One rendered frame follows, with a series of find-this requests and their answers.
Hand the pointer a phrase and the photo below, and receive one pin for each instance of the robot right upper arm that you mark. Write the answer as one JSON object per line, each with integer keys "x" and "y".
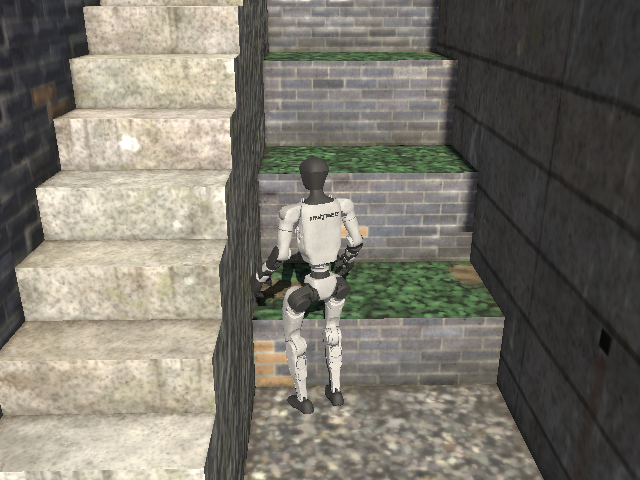
{"x": 349, "y": 219}

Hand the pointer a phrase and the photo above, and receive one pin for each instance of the robot left hand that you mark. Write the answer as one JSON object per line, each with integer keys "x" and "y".
{"x": 256, "y": 285}

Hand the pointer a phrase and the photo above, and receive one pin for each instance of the robot left forearm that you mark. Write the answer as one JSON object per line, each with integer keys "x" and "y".
{"x": 269, "y": 266}

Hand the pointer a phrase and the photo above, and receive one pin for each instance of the robot torso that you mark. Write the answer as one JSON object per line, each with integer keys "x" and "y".
{"x": 318, "y": 235}

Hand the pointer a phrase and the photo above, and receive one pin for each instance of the robot right forearm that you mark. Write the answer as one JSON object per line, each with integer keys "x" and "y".
{"x": 352, "y": 252}

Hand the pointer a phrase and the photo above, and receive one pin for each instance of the robot right thigh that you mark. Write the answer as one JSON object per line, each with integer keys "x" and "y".
{"x": 333, "y": 309}

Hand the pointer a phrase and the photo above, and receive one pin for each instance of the robot right hand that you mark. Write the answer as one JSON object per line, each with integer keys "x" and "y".
{"x": 341, "y": 261}

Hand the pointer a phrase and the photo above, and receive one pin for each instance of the robot left upper arm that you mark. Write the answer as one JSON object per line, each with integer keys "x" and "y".
{"x": 288, "y": 215}

